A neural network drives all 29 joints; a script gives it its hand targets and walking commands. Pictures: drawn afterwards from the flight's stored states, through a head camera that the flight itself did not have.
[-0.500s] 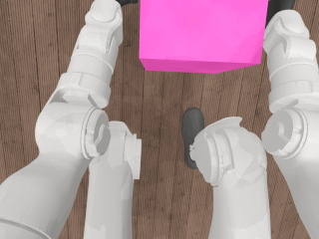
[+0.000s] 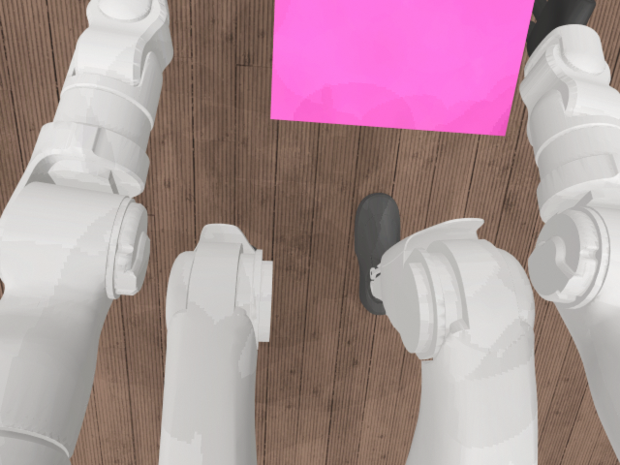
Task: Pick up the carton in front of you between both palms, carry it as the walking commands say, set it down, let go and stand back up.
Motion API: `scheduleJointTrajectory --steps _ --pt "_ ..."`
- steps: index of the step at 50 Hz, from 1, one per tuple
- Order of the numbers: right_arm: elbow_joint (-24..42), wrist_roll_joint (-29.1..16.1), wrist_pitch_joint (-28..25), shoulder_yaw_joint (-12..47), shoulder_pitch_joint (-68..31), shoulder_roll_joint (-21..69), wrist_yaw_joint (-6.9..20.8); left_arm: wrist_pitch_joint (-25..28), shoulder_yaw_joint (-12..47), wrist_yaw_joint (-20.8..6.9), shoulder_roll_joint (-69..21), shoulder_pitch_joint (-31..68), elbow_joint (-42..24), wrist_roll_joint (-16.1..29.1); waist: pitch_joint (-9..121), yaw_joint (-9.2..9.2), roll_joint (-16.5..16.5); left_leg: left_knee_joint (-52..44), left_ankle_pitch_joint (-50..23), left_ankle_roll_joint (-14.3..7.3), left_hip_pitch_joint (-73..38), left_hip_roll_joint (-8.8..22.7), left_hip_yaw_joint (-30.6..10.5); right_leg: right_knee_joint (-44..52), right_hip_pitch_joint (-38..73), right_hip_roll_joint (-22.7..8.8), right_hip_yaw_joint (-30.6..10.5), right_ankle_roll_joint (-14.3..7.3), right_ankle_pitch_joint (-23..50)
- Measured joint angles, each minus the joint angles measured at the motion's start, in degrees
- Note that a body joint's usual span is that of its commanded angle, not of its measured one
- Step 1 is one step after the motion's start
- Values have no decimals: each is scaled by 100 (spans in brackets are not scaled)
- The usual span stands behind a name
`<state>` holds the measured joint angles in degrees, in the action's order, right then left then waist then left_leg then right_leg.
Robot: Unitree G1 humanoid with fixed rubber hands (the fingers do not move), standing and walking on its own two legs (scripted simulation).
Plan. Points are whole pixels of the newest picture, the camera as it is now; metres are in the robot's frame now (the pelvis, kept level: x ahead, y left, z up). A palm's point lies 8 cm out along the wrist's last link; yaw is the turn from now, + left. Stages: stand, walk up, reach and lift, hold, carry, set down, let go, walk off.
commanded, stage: set down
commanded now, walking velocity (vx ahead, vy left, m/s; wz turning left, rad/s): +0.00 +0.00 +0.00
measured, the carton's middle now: (373, 30) +0.51 -0.09 -0.25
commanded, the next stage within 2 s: let go in 1.06 s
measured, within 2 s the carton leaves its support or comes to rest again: neither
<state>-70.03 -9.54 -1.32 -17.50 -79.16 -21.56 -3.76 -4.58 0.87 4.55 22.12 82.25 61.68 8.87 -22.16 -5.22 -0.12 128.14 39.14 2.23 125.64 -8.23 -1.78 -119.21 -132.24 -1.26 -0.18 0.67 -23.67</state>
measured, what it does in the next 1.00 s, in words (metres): rises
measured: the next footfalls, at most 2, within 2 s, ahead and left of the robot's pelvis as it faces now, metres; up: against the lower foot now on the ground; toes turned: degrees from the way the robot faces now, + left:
none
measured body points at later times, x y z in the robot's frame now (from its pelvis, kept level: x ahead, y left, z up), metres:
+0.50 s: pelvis +0.01 +0.00 +0.09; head +0.34 -0.03 +0.39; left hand +0.59 +0.11 -0.03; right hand +0.51 -0.27 -0.04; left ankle +0.08 +0.11 -0.34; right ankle +0.15 -0.13 -0.34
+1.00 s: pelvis +0.04 -0.01 +0.22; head +0.34 -0.04 +0.55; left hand +0.59 +0.12 +0.12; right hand +0.51 -0.28 +0.11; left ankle +0.08 +0.11 -0.34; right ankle +0.15 -0.13 -0.34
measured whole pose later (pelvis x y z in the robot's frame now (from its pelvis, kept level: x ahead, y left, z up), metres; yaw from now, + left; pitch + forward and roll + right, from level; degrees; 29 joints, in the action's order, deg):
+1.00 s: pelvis +0.04 -0.01 +0.22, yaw +0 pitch +47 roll +2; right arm -42.6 -2.1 8.8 -19.6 -55.6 -13.1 -1.5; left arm -9.5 -11.9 1.1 16.2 63.4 50.1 0.7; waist 5.5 -5.4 -1.7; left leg 80.0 29.3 1.1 97.4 -4.6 -1.7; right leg -74.8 -103.9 0.9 -2.3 0.3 -17.5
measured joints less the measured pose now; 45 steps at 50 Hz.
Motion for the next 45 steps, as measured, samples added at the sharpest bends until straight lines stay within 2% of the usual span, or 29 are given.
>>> scheduleJointTrajectory --steps 4,10,13,23,37,45 --pt "377 -81 28 70 162 -15 -22 -42 109 23 -11 16 -203 166 160 -16 -70 -42 -14 -1 60 -12 2 28 -52 -20 -4 1 -5" --pt "1343 -149 332 204 547 93 -79 -281 -200 210 -236 -318 -856 -73 549 -34 -112 -267 7 -65 -74 113 78 242 21 102 -74 41 32" --pt "1686 -75 570 219 749 191 -103 -450 -418 259 -346 -516 -980 -210 849 -54 -143 -531 9 -109 -252 175 139 465 164 163 -141 63 29" --pt "1831 393 803 9 1194 507 -61 -466 -980 85 -478 -781 -548 -517 1900 -73 -176 -1638 -177 -128 -686 248 181 1431 585 214 -238 53 93" --pt "2614 503 1086 -107 1841 636 93 -647 -1034 -67 -501 -1426 -1241 -621 2439 -52 -141 -3070 -493 -106 -1514 303 55 2789 1480 212 -185 -12 264" --pt "2735 611 1087 -143 2182 748 177 -589 -1187 -233 -557 -1720 -1224 -721 2683 -29 -154 -4113 -762 -121 -2294 347 34 3770 2281 222 -212 -20 449"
